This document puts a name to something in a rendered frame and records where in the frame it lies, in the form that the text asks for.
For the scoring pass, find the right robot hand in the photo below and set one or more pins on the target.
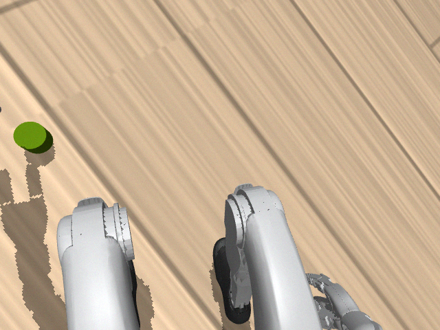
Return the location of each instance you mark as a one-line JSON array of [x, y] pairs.
[[336, 304]]

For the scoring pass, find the right robot foot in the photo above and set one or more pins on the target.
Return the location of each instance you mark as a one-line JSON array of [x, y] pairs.
[[222, 271]]

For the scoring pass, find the right robot arm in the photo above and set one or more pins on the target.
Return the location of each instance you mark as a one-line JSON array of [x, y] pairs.
[[357, 320]]

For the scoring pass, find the left robot foot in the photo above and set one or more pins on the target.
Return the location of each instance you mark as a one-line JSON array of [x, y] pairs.
[[134, 283]]

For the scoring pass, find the tin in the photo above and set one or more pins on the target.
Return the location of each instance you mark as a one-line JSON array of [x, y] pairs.
[[33, 137]]

